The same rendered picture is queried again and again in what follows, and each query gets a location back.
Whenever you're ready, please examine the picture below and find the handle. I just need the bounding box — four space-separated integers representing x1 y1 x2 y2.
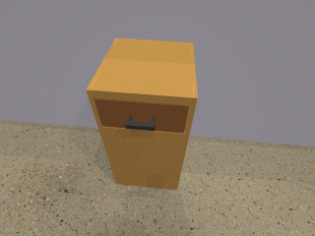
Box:
125 115 156 131

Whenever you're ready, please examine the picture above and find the drawer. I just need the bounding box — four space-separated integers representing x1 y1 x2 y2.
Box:
95 98 189 134

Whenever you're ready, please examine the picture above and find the cabinet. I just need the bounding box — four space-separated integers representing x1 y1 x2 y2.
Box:
86 37 198 190

